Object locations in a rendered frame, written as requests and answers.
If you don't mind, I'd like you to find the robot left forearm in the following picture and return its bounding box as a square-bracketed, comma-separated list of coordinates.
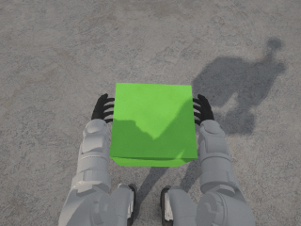
[58, 119, 111, 222]

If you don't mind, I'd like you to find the robot right forearm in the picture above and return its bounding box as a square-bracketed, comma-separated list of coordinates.
[198, 120, 249, 206]

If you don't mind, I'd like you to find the left robot upper arm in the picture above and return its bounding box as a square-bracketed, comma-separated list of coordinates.
[58, 191, 119, 226]

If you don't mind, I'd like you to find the left robot hand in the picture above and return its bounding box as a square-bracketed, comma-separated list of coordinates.
[91, 93, 115, 123]

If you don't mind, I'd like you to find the robot thigh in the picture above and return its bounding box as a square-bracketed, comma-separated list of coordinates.
[165, 189, 197, 226]
[110, 187, 135, 226]

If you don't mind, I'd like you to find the right robot hand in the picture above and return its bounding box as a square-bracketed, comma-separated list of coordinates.
[192, 94, 214, 126]

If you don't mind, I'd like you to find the robot right thigh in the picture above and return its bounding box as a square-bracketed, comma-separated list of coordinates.
[165, 189, 197, 226]

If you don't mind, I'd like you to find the carton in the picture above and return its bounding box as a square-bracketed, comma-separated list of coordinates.
[109, 83, 198, 168]

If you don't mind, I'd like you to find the robot left thigh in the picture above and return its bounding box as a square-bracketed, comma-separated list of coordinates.
[110, 187, 135, 226]

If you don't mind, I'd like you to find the right robot upper arm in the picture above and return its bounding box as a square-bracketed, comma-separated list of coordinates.
[195, 191, 256, 226]

